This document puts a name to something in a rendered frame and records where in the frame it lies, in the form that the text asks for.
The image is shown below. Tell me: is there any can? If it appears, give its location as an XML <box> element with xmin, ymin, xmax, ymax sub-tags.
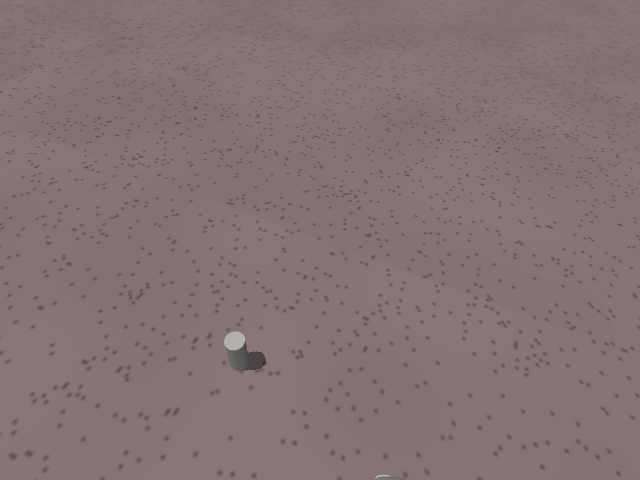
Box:
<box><xmin>224</xmin><ymin>331</ymin><xmax>249</xmax><ymax>371</ymax></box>

